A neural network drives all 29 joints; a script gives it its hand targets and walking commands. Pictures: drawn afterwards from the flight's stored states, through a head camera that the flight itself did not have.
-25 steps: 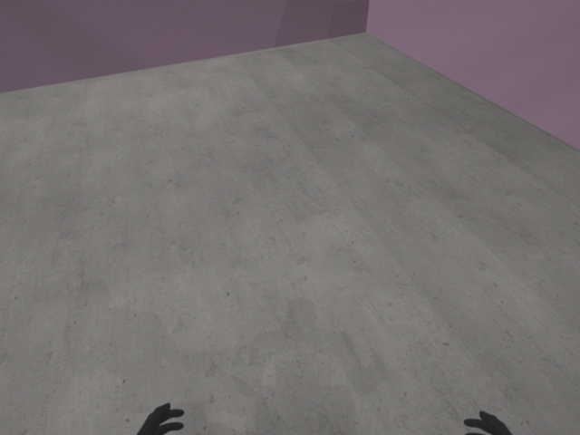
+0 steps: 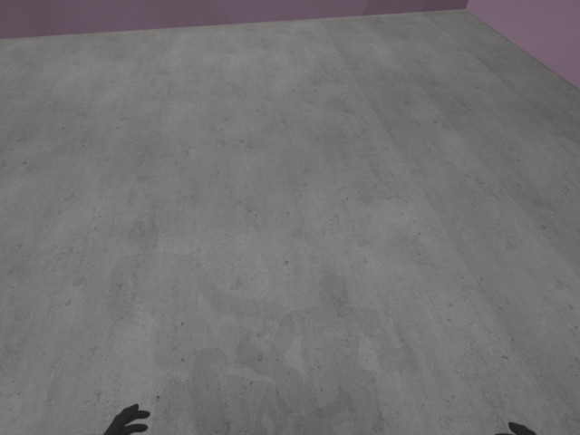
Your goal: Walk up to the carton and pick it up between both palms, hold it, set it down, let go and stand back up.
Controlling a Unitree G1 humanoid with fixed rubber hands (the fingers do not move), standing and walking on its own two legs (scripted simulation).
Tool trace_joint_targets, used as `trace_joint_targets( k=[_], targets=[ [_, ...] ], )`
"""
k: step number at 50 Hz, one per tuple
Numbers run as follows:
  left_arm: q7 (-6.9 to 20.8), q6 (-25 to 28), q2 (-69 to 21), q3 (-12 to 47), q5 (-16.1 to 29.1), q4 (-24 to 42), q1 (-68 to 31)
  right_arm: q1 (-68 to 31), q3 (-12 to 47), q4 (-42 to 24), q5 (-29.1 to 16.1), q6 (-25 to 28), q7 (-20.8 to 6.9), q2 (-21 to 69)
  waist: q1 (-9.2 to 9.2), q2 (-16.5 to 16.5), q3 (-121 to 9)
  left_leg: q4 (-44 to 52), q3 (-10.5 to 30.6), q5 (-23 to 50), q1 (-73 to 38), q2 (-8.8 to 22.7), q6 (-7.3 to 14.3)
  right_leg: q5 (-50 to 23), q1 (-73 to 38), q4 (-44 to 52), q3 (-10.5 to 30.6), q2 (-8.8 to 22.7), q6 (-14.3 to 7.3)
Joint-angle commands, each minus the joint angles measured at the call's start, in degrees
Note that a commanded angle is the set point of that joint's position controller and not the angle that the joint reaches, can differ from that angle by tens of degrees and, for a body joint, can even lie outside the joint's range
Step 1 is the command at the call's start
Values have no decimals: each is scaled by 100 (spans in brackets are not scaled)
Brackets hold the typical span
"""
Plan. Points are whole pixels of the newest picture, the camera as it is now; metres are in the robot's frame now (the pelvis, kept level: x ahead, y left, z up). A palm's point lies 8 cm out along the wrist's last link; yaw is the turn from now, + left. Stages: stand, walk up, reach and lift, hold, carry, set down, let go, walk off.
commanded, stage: walk up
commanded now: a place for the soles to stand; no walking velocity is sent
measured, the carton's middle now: out of the picture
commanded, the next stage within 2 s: none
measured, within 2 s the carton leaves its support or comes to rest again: neither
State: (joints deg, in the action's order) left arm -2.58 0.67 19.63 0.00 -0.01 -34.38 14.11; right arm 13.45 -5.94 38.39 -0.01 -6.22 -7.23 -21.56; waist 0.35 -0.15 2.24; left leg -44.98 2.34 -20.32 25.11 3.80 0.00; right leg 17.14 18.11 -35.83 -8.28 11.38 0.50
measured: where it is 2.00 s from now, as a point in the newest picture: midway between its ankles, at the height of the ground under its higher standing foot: outside the picture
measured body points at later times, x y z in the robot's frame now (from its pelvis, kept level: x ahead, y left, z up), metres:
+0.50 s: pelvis -0.05 +0.05 +0.00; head -0.01 +0.05 +0.45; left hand -0.01 +0.37 -0.08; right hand +0.16 -0.19 -0.10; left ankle +0.03 +0.15 -0.71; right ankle +0.04 +0.02 -0.72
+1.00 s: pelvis -0.16 +0.07 +0.01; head -0.17 +0.11 +0.45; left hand -0.21 +0.39 -0.10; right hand +0.05 -0.16 -0.08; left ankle -0.19 +0.15 -0.72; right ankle +0.03 +0.02 -0.70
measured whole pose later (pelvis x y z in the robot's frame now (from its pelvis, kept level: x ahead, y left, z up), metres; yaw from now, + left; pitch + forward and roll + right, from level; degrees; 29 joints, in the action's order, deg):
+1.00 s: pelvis -0.16 +0.07 +0.01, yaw +34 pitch -3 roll -3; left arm -3.6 -1.4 23.2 0.0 0.0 -35.4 15.2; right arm 22.1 -2.7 39.5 0.7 -7.1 -9.7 -21.8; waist 1.2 3.0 3.1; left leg -38.5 -2.4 -19.7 16.8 1.4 3.0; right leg 20.1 23.8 -36.9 -19.8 10.1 -3.7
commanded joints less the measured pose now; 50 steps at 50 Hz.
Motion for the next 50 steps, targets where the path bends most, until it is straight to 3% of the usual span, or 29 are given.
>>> trace_joint_targets(
  k=[1,2,3,4,6,8,9,13,16,17,18,20,21,22,23,24,27,28,30,32,36,42,43,44,45,46,47,48,50],
  targets=[
    [-109,-45,1009,-452,-51,566,-417,496,-430,-296,425,410,169,-2100,549,-1620,-464,2452,2878,2255,-2100,873,1001,2638,2863,-2998,213,-979,-4],
    [-153,-52,1101,-437,-57,720,-588,464,-401,-375,415,380,163,-2033,699,-1290,-253,2736,2688,1696,-1602,807,1376,2353,2643,-3165,535,-903,-91],
    [-214,-1,1279,-474,-74,738,-744,372,-475,-462,414,338,199,-2056,714,-1686,-43,3243,3203,385,-901,815,1420,2020,2385,-3205,779,-863,-122],
    [-189,35,1402,-501,-103,597,-681,-8,-428,-429,451,292,233,-1802,595,-1546,364,3314,2950,185,-808,513,1063,1592,2308,-2936,896,-793,-88],
    [-122,119,1557,-533,-110,301,-88,-209,-358,-543,417,281,318,-1660,380,-1213,-138,2562,2143,2094,-1599,109,625,1057,2131,-2452,938,-801,-148],
    [-104,166,1552,-578,-187,84,347,-225,-225,-601,434,308,305,-1335,170,-958,-863,1985,1748,3447,-2380,62,832,841,1827,-2232,663,-1054,-97],
    [-126,149,1534,-565,-194,51,372,-96,-230,-652,402,299,306,-1305,352,-1167,-1169,1896,1776,3987,-2941,21,711,780,1978,-1939,564,-1239,-40],
    [-143,167,1543,-531,-142,196,-94,199,-168,-709,372,182,275,-1199,590,-1171,-807,2387,2708,2996,-2316,120,470,796,1636,-1097,849,-1388,-147],
    [-172,163,1564,-502,-99,45,340,25,-158,-872,392,127,240,-1206,480,-1291,-756,2768,2878,2149,-1441,-60,331,650,713,-495,805,-1511,-252],
    [-176,169,1580,-522,-146,-14,623,-310,-187,-924,402,97,196,-1269,261,-1462,-702,2869,2908,1493,-718,-165,363,394,89,-344,1054,-1431,-279],
    [-190,193,1579,-530,-109,-130,767,-473,-128,-939,428,90,183,-1183,260,-1065,-748,3014,2729,1255,-489,-169,319,357,-344,104,776,-1552,-291],
    [-179,203,1676,-553,-159,-287,1539,-998,-94,-1167,445,121,167,-1087,-293,-473,-1158,2736,2225,-109,969,-570,215,-438,-2140,1021,862,-1253,-501],
    [-203,189,2014,-652,-227,-350,1566,-1047,-15,-1194,424,166,161,-786,-480,533,-1142,1559,1568,-672,1459,-1030,-47,-151,-2443,1644,1588,-519,-706],
    [-242,158,2311,-782,-421,-164,1120,-477,45,-1128,426,227,166,-478,-335,1520,-1588,-509,467,-561,1415,-1097,-429,758,-2034,2154,2583,1311,-1196],
    [-296,116,2105,-842,-569,163,119,-193,-125,-1045,556,199,164,-964,-32,1098,-1015,-1816,337,-446,1554,-673,-532,1458,-1040,2665,3015,2016,-1614],
    [-341,134,1967,-787,-529,303,-192,13,-226,-864,650,139,135,-1224,160,575,-519,-2339,410,-275,1422,-630,-579,1331,-321,2994,2587,1863,-1491],
    [-332,221,1809,-665,-443,469,-497,358,-350,-652,652,17,-67,-1553,541,526,-174,-2708,205,508,675,-353,-434,1388,690,2918,1256,981,-841],
    [-332,222,1827,-689,-436,447,-460,688,-329,-438,601,-1,-146,-1541,614,674,-147,-2552,-40,577,185,-425,-374,1598,1057,3026,756,561,-344],
    [-319,173,1835,-757,-425,588,-419,1061,-237,-312,422,3,-228,-1279,647,1080,-227,-2194,-319,569,10,-431,-349,1814,757,2907,462,242,-10],
    [-249,162,1814,-767,-464,470,-10,808,-100,-338,406,-19,-286,-1025,364,1118,-555,-1300,-514,190,7,-424,-193,1681,-78,2689,327,339,-269],
    [-186,130,1953,-811,-420,270,392,678,-56,-447,309,-52,-295,-1032,-58,1418,-854,-325,-751,-33,-98,-215,-57,1643,-912,2551,15,514,-290],
    [-224,123,2200,-952,-476,360,-172,1027,-49,-493,383,-5,-285,-1049,298,1727,-945,612,-749,-402,-1097,175,348,1973,-292,2842,-142,1101,-394],
    [-214,93,2205,-958,-476,391,-339,1215,-14,-361,344,17,-286,-957,429,1436,-1079,968,-891,-487,-1437,101,399,1926,-130,2543,-391,1086,-342],
    [-191,74,2149,-936,-451,449,-518,1487,-55,-295,323,48,-251,-1024,624,1001,-1003,1290,-349,-164,-1801,301,520,2023,401,1671,-401,1059,-405],
    [-155,53,1954,-820,-409,470,-504,1591,-123,-207,368,57,-241,-1151,671,780,-865,1448,-182,-430,-2093,95,692,2086,994,1042,-616,746,-147],
    [-127,-30,1794,-723,-303,491,-608,1653,-202,-104,283,63,-193,-1383,768,-290,-589,1922,659,-970,-2117,273,941,1986,1612,-139,-789,317,-75],
    [-41,-106,1464,-582,-100,483,-175,1323,-232,-265,358,64,-91,-1825,620,-1932,-124,3663,2676,-2794,-1056,1080,1008,1967,2155,-1663,-892,-514,69],
    [-34,-94,1592,-558,-45,741,-194,585,-205,-507,333,50,-52,-1837,316,-1848,406,4465,3343,-3574,-117,1092,987,1747,2243,-2087,-33,-952,137],
    [-38,-70,1635,-593,-127,645,-119,54,-337,-626,297,88,41,-1766,168,-1735,973,4798,2796,-3145,955,707,613,965,1455,-2737,423,-866,153]
  ],
)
